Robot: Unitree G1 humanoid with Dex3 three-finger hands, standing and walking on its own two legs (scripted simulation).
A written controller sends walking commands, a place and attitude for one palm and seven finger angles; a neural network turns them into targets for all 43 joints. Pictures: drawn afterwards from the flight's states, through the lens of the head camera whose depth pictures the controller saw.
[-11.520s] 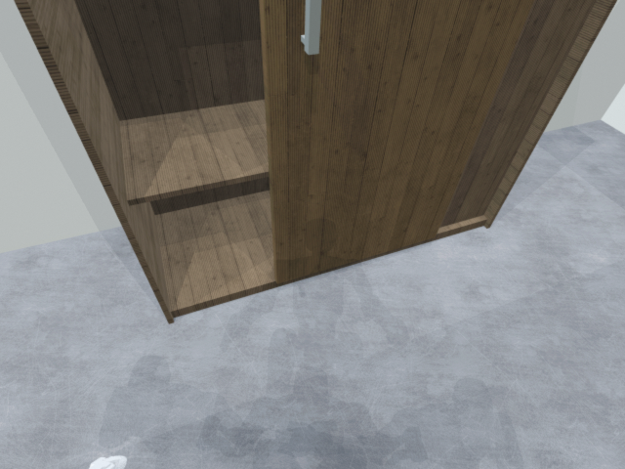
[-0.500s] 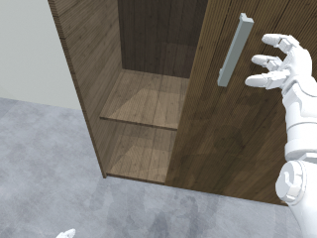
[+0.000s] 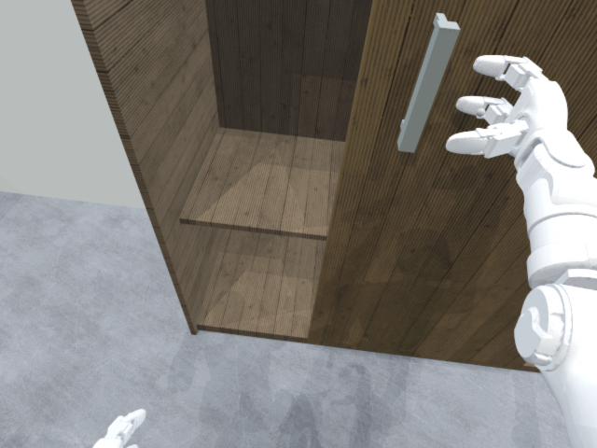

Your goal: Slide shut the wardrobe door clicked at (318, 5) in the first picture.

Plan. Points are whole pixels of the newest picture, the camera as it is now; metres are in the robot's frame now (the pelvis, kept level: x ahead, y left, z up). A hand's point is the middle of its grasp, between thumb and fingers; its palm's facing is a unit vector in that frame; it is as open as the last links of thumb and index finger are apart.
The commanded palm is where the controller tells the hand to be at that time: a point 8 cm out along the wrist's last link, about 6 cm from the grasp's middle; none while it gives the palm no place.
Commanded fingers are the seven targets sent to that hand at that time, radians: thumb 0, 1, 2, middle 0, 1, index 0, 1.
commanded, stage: move the hooked fingers beside the handle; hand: right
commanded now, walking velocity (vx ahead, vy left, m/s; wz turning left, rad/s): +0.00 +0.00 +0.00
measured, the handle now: (422, 86) +0.55 -0.09 +0.24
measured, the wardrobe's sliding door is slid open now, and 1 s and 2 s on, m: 0.39 0.39 0.39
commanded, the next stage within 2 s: feel for the door with the fingertips in 0.52 s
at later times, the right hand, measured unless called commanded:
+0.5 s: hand (488, 120) +0.47 -0.16 +0.24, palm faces +0.01 +1.00 -0.02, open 14.0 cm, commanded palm +0.45 -0.21 +0.24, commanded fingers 0.00 0.50 -0.30 0.30 1.20 0.30 1.20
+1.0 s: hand (445, 112) +0.48 -0.11 +0.24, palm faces -0.02 +1.00 +0.00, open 14.0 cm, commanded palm +0.46 -0.18 +0.24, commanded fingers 0.00 0.50 -0.30 0.30 1.20 0.30 1.20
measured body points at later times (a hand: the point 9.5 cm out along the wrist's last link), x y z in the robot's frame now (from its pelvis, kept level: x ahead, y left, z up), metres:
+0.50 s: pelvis +0.01 +0.00 +0.00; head +0.01 +0.02 +0.45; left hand +0.07 +0.27 -0.12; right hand +0.47 -0.21 +0.25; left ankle -0.03 +0.10 -0.74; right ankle +0.01 -0.11 -0.74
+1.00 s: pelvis +0.00 +0.00 +0.00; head +0.01 +0.03 +0.45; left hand +0.09 +0.26 -0.12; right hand +0.47 -0.16 +0.25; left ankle -0.03 +0.10 -0.74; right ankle +0.01 -0.11 -0.74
